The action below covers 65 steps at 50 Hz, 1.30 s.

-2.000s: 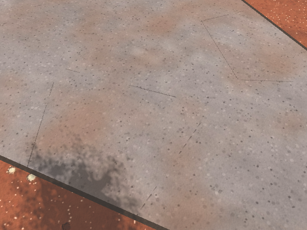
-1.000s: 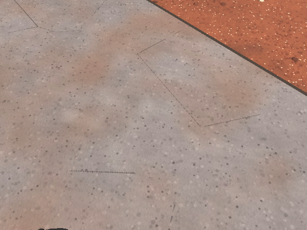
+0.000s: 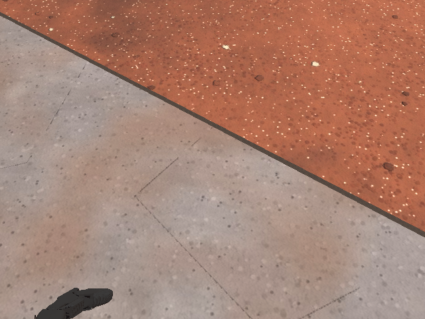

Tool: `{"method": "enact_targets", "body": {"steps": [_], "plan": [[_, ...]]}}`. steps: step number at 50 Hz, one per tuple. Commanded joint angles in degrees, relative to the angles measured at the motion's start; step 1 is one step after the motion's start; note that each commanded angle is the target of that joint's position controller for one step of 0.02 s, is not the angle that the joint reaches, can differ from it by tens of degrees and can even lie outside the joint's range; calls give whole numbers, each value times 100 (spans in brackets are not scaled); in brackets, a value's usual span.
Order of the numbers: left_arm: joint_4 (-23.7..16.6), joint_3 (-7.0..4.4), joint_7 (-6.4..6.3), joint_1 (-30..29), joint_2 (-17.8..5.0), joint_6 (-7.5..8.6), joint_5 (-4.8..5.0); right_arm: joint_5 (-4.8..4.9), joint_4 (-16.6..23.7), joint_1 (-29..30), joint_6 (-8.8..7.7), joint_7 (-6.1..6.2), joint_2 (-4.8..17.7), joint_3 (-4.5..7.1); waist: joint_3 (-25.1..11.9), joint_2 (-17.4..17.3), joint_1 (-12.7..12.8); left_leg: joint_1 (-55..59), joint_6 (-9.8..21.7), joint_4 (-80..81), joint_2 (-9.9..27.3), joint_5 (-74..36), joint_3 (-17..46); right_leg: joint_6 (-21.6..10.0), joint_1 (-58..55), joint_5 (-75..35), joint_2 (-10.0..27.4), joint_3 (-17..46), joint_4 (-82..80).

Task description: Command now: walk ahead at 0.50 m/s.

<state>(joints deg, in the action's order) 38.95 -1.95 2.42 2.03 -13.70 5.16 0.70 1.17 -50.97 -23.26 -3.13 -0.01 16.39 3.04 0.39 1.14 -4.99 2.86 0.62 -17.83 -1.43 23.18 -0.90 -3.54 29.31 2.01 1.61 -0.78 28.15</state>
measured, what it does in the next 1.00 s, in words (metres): walks ahead, turning left: right foot, then left foot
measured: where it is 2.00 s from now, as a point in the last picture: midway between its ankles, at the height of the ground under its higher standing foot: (141, 158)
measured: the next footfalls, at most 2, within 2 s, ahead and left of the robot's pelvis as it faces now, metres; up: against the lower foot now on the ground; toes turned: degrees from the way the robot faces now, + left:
right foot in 0.02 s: +0.17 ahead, -0.11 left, +0.00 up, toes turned -1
left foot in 0.58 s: +0.46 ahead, +0.14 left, +0.00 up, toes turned +9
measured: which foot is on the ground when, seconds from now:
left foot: down 0.00-0.02, up 0.04-0.56, down 0.58-1.00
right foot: up 0.00-0.00, down 0.02-0.58, up 0.60-1.00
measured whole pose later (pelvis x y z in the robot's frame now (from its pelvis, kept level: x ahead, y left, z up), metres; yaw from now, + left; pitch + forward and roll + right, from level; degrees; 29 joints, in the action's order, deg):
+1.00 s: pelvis +0.54 +0.06 +0.01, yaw +17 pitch +2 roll +1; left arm 41.6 -2.0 1.4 2.9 -15.4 5.9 0.0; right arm 0.9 -43.9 -20.2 -3.2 0.1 15.9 3.5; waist 0.5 2.1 -4.6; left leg -3.4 4.0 -19.5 -5.9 17.9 7.1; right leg 0.8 33.1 -3.0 2.5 2.9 30.1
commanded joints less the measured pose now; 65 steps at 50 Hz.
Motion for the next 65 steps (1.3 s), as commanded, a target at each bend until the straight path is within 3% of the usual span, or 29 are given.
{"method": "enact_targets", "body": {"steps": [1, 2, 3, 4, 6, 9, 12, 18, 23, 26, 28, 29, 30, 31, 32, 34, 35, 39, 44, 50, 52, 53, 54, 55, 56, 57, 59, 62, 65], "plan": [[160, -505, -109, 2114, -1396, 66, -91, -124, 440, 253, -25, 65, 663, 75, -1553, 17, 1293, -1434, 460, -3031, 863, -3574, 145, -686, -3394, -277, 841, 949, 115], [274, -581, -96, 2363, -1814, 42, -103, -111, 511, -521, -158, 8, -41, -136, -2234, 1571, 889, -3783, 104, -4983, -191, 453, 165, -1630, -5295, 715, 2092, 3645, -419], [264, -445, -99, 2426, -1239, 20, -21, 0, 411, -227, -272, -36, 541, -17, -2187, 1108, 1153, -4497, 141, -5671, 27, 1003, 858, -1577, -5247, 1538, 2052, 4177, -875], [217, -362, -121, 1990, -1044, 16, -12, 114, 602, 353, -340, -67, 818, 65, -1268, 781, 1109, -4846, 194, -5740, 312, 527, 743, -1311, -4489, 1403, 1848, 3311, -1006], [146, -277, -102, 1309, -804, 4, -72, -18, 699, 838, -335, -35, 715, 76, -451, 146, 770, -4458, 135, -5124, 743, -319, 512, -1092, -2954, 378, 1404, 2223, -1317], [212, -253, -67, 1132, -712, 96, -80, -47, 612, 517, -145, -19, 437, 66, -313, 323, 398, -3795, 21, -4631, 932, -702, 495, -1106, -2088, -210, 1142, 1565, -1789], [390, -307, -124, 1287, -905, 130, -65, -107, 763, 942, -66, 21, 354, 51, -50, 210, 416, -4125, -135, -3937, 989, -1335, 445, -1142, -1920, -528, 1095, 1136, -2041], [686, -325, -217, 1650, -1062, 78, -70, -26, 978, 1917, -113, -101, 187, -17, 173, 185, 809, -4057, -52, -2174, 789, -2931, 252, -774, -2293, -429, 954, 235, -2164], [973, -359, -248, 1922, -1116, -42, -33, 24, 1345, 2526, -112, -261, 218, -19, 387, 160, 996, -4444, 191, -1630, 624, -2434, 241, -630, -3341, -697, 1345, -34, -1850], [957, -407, -315, 1710, -1266, -149, -6, -16, 1438, 2308, -111, -351, 358, 50, 152, 335, 760, -3873, 442, -1544, 322, -1640, -144, -417, -3651, -2590, 1399, -306, -1094], [878, -408, -401, 1559, -1309, -253, -9, -26, 1150, 1034, -87, -321, 737, 294, -614, 279, 77, -2052, 721, -1251, -171, -1713, -462, -140, -3286, -3994, 1089, -708, 658], [728, -331, -451, 1615, -1177, -229, -99, -27, 968, 49, -53, -232, 1220, 480, -1228, -281, -289, -255, 1090, -1233, 526, -1939, 721, 95, -1929, -2610, 845, -809, 2388], [500, -48, -327, 2202, -343, -47, -246, 16, 968, -46, -68, -213, 1750, 566, -1797, -1735, 234, 1796, 2207, -698, 1917, -1108, 3889, 471, 726, 2404, -404, -434, 4394], [532, -133, -226, 1761, -825, 178, -72, 26, 1013, -258, -78, -200, 1215, 424, -2220, -1197, -136, 2146, 2228, -78, 2042, -503, 4677, 382, 1448, 3015, -341, 644, 5022], [341, -194, -169, 1228, -1059, 306, 124, -26, 1033, -10, -97, -174, 998, 365, -1409, -965, -182, 1585, 1952, -9, 1853, -838, 3840, 265, 1866, 2549, -60, 667, 5010], [273, -201, -229, 887, -1008, 362, -47, -56, 1221, 705, -91, -151, 752, 289, -596, -131, 218, -75, 1671, 125, 1439, -1942, 2725, 267, 1359, 1835, 343, 570, 4091], [258, -244, -242, 956, -1038, 299, -107, -119, 1320, 909, -88, -134, 636, 239, -489, -234, 432, -628, 1646, 268, 1299, -2386, 2458, 310, 941, 1693, 453, 602, 3835], [150, -207, -273, 926, -754, 76, -166, -69, 1353, 909, -107, -34, 787, 289, -240, -373, 610, -1545, 1676, 588, 1047, -2993, 1821, 630, 638, 1159, 412, 399, 2776], [-42, -89, -185, -43, -499, 113, -116, -32, 1116, 419, -93, 44, 801, 277, -71, -528, 144, -1767, 1230, 592, 711, -2409, 1227, 651, 43, -910, 141, 241, 788], [-286, -163, -64, -510, -773, 214, -54, -25, 859, 30, -26, 50, 879, 292, 135, -621, 32, -554, 1118, 49, 1283, -2463, 1823, 284, 318, -209, 51, 327, 36], [-192, -226, -66, -62, -884, 244, -55, -27, 853, 151, 28, 63, 906, 300, -16, -736, 321, -387, 981, -414, 1237, -3457, 1794, 78, -307, 138, -101, 138, -204], [-9, -323, -92, 578, -1058, 257, -84, -45, 885, 218, 41, 63, 799, 256, -451, -657, 630, -496, 845, -1133, 941, -4185, 1563, -105, -1270, -18, -123, 93, -283], [129, -408, -124, 1532, -1353, 266, -150, -118, 1024, 311, 35, 63, 594, 156, -1266, -311, 1047, -1271, 635, -2552, 604, -3568, 1255, -503, -2816, -283, 645, 876, -42], [311, -557, -127, 2229, -1829, 195, -166, -45, 1049, -469, -67, 47, 179, 25, -2082, 1171, 938, -3443, 141, -4692, -293, -1029, 685, -1462, -5006, 524, 1850, 3180, -237], [425, -452, -83, 2383, -1395, 157, 4, -1, 1018, -376, -139, 29, 425, 40, -2019, 1373, 1047, -4439, 112, -5373, -278, 993, 1023, -1554, -5135, 1766, 2095, 4384, -962], [358, -354, -103, 1992, -1085, 131, 33, 78, 1113, 220, -165, 7, 806, 145, -1075, 762, 1081, -4862, 150, -5658, 72, 588, 1039, -1257, -4389, 2292, 1912, 3722, -1100], [251, -238, -104, 1324, -834, 62, -78, -41, 1266, 864, -169, 0, 721, 142, -157, 150, 824, -4642, 138, -5083, 524, -231, 664, -1016, -2885, 1519, 1437, 2568, -1427], [287, -196, -88, 1145, -757, 107, -104, -72, 1181, 596, -89, -4, 443, 133, -84, 429, 500, -3989, 42, -4463, 757, -651, 533, -985, -2084, 431, 1073, 1784, -1780], [421, -265, -134, 1286, -997, 125, -59, -116, 1316, 979, -77, 20, 317, 83, 6, 294, 537, -4187, -112, -3669, 836, -1296, 422, -1059, -2036, -402, 1043, 1296, -1978]]}}
Keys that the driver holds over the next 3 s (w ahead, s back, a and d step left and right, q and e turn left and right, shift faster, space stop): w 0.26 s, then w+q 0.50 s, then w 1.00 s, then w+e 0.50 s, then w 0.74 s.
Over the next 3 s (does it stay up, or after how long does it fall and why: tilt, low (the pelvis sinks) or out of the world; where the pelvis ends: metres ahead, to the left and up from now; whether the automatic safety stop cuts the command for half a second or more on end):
stays up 1.63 0.30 0.02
